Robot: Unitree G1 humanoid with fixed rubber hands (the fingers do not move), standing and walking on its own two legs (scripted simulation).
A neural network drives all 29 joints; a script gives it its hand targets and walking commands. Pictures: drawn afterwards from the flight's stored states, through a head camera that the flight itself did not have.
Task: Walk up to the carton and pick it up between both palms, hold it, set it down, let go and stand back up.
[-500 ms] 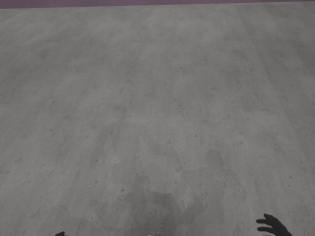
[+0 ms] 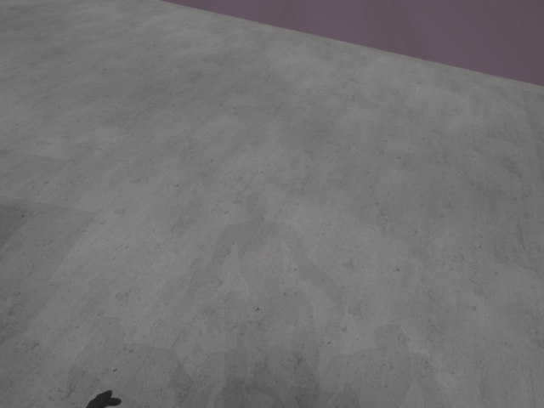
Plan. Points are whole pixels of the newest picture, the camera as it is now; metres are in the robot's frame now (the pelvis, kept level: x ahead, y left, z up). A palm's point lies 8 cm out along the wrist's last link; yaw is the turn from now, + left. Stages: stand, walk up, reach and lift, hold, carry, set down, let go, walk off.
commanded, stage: walk up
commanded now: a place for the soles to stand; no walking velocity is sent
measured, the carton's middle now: out of the picture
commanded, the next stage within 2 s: none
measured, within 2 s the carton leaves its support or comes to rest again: neither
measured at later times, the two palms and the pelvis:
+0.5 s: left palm out of the picture -0.03 +0.37 -0.06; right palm out of the picture +0.17 -0.20 -0.08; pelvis -0.01 +0.06 +0.01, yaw +16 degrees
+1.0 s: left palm out of the picture -0.06 +0.50 -0.11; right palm (301, 371) +0.22 -0.03 -0.07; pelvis +0.00 +0.20 -0.01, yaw +31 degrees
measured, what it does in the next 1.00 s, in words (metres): steps to the left, turning left: right foot, then left foot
